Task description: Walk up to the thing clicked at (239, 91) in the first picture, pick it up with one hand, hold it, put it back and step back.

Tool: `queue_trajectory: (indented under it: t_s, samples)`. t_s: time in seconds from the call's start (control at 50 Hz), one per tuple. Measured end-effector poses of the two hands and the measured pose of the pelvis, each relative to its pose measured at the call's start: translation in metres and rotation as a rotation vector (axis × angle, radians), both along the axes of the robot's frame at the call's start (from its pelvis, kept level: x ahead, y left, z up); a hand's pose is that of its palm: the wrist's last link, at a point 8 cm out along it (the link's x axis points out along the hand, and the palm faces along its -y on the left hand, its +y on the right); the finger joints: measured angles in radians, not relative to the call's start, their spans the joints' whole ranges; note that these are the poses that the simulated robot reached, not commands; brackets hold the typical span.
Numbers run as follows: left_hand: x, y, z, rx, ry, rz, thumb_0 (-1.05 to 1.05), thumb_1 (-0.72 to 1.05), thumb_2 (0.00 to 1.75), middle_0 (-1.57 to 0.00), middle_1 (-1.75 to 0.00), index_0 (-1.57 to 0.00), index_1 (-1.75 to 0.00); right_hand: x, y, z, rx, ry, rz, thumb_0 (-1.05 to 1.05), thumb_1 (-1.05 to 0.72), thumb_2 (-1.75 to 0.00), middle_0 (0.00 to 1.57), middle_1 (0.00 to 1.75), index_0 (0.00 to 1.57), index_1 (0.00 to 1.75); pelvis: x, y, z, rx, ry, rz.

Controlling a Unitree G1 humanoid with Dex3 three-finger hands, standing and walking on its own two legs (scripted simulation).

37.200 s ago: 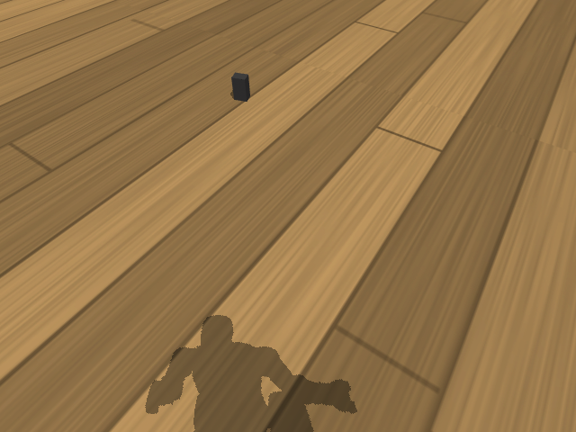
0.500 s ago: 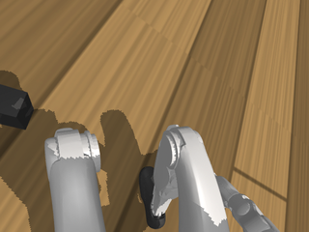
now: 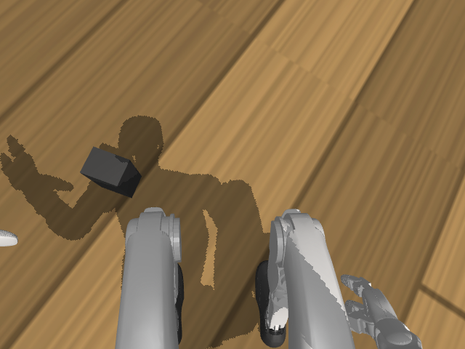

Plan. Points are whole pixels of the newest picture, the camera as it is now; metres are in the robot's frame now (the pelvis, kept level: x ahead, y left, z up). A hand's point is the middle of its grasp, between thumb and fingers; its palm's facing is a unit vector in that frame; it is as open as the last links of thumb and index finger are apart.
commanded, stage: home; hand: left
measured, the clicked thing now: (114, 174) +0.43 +0.29 -0.32
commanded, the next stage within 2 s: none
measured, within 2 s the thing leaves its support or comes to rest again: neither
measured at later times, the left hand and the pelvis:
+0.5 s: hand out of the picture +0.26 +0.27 +0.14, palm faces +0.30 -0.86 -0.41, open 17.7 cm; pelvis +0.06 -0.01 +0.24, yaw +6 degrees
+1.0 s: hand out of the picture +0.24 +0.21 +0.27, palm faces +0.22 -0.93 -0.29, open 17.6 cm; pelvis +0.09 +0.01 +0.32, yaw +7 degrees
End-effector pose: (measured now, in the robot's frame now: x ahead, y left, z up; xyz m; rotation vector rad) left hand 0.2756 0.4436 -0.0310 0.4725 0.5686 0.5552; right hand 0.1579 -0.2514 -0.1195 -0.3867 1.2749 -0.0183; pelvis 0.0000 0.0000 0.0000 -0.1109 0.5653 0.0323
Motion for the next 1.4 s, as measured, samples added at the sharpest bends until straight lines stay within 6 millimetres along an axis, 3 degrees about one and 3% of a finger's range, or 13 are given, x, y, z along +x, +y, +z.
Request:
queue_trajectory:
  t_s: [0.14,0.36,0.52,0.66,0.76,0.88,1.12,1.4]
  samples:
    - [-0.020,-0.057,0.055,-0.075,0.064,-0.022,-0.01,-0.57,0.03,-0.05,-0.05,-0.06,-0.05,0.039,0.008,0.067,0.033,-0.124,-0.018,0.01,-0.91,-0.90,0.20,0.30,0.20,0.30,0.010,-0.009,0.069,0.032,0.002,0.018]
    - [-0.041,-0.100,0.156,-0.178,0.143,0.050,-0.01,-0.59,0.01,-0.05,-0.04,-0.06,-0.04,0.097,0.016,0.203,0.024,-0.363,-0.015,0.01,-0.91,-0.90,0.20,0.30,0.20,0.30,0.042,-0.011,0.178,0.055,-0.094,0.054]
    - [-0.046,-0.137,0.213,-0.267,0.187,0.035,-0.01,-0.59,0.01,-0.05,-0.04,-0.05,-0.04,0.102,0.020,0.283,0.000,-0.440,-0.036,0.01,-0.90,-0.90,0.20,0.30,0.20,0.30,0.065,-0.005,0.243,0.063,-0.196,0.073]
    - [-0.046,-0.165,0.269,-0.305,0.166,-0.021,-0.01,-0.58,0.02,-0.05,-0.05,-0.05,-0.05,0.093,0.029,0.332,-0.004,-0.481,-0.082,0.01,-0.90,-0.90,0.20,0.30,0.20,0.31,0.083,0.002,0.287,0.072,-0.290,0.083]
    - [-0.048,-0.182,0.304,-0.318,0.128,-0.074,-0.01,-0.57,0.03,-0.05,-0.05,-0.06,-0.05,0.092,0.036,0.352,0.011,-0.529,-0.106,0.01,-0.90,-0.90,0.20,0.30,0.20,0.31,0.092,0.007,0.305,0.077,-0.344,0.084]
    - [-0.054,-0.194,0.326,-0.341,0.100,-0.104,-0.01,-0.56,0.04,-0.05,-0.05,-0.06,-0.05,0.099,0.044,0.366,0.042,-0.584,-0.098,0.01,-0.90,-0.90,0.20,0.30,0.20,0.31,0.095,0.008,0.315,0.084,-0.387,0.085]
    - [-0.069,-0.198,0.326,-0.347,0.134,-0.086,-0.01,-0.58,0.03,-0.05,-0.05,-0.05,-0.05,0.115,0.042,0.376,0.062,-0.639,-0.035,0.01,-0.90,-0.90,0.20,0.30,0.20,0.31,0.092,0.001,0.320,0.097,-0.415,0.092]
    - [-0.066,-0.210,0.327,-0.363,0.124,-0.100,-0.01,-0.59,0.02,-0.05,-0.05,-0.05,-0.05,0.106,0.025,0.377,0.045,-0.630,-0.047,0.01,-0.90,-0.90,0.20,0.30,0.20,0.30,0.090,-0.008,0.322,0.104,-0.427,0.091]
